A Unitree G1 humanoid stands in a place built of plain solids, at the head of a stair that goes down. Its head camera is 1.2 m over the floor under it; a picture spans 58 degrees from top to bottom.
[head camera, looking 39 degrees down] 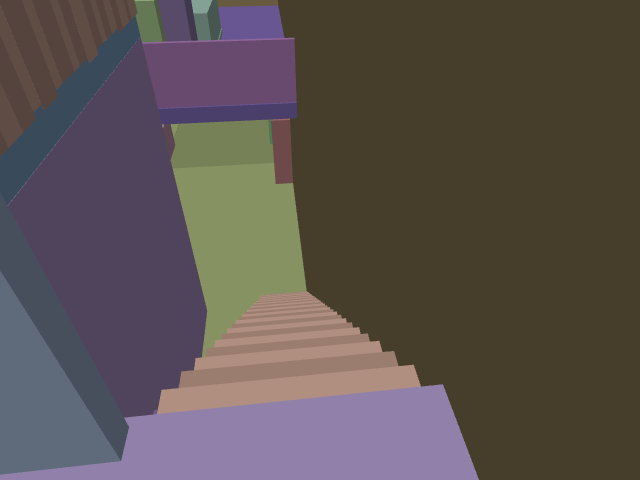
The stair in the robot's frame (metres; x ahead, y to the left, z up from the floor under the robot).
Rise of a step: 0.21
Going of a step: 0.22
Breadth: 0.94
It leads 7 degrees to the left of straight ahead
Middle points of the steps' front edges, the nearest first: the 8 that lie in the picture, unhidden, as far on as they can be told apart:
0.71 0.08 0.00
0.93 0.11 -0.21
1.15 0.13 -0.42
1.37 0.16 -0.63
1.59 0.18 -0.83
1.81 0.21 -1.04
2.03 0.23 -1.25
2.24 0.26 -1.46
